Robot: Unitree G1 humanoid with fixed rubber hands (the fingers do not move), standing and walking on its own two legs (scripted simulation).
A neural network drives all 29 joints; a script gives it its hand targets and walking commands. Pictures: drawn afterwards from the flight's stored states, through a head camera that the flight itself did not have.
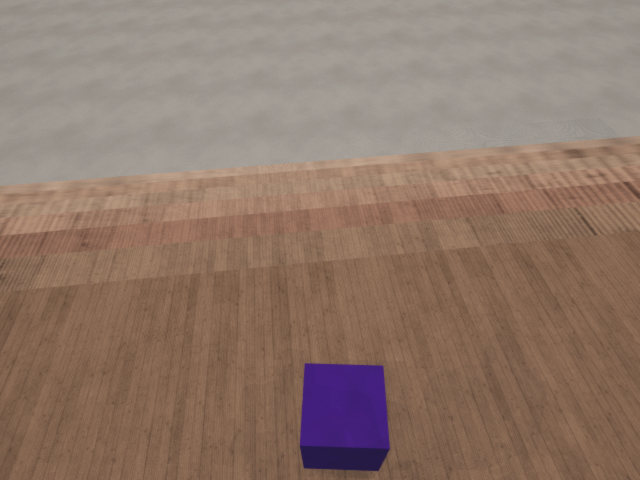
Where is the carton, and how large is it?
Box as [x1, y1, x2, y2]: [300, 363, 389, 470]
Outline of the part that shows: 305,363 300,434 300,449 304,467 378,470 389,449 382,366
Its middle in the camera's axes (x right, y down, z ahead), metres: +0.07 +0.50 +1.06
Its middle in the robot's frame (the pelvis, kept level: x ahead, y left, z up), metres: +0.38 -0.04 -0.65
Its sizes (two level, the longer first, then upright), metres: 0.210 0.200 0.250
